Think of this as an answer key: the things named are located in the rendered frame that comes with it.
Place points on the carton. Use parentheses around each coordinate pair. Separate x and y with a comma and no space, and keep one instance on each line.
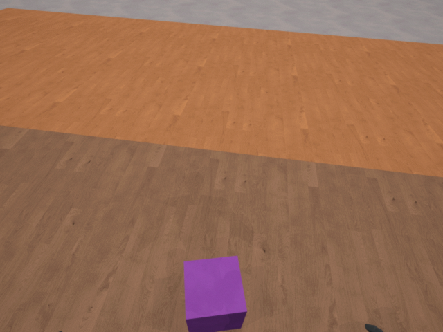
(214,295)

